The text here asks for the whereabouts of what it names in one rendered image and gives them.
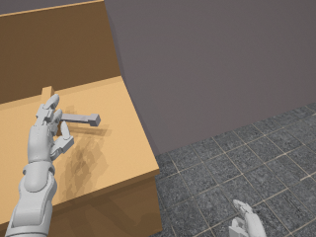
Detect tap lever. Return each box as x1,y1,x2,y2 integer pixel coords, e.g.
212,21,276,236
60,114,101,127

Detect right robot hand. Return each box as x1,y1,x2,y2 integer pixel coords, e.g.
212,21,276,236
228,199,267,237

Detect counter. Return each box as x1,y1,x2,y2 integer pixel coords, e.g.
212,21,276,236
0,0,163,237

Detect robot left forearm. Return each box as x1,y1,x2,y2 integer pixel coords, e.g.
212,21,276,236
5,161,57,237

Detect left robot hand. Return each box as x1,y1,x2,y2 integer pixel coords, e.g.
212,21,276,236
27,94,74,164

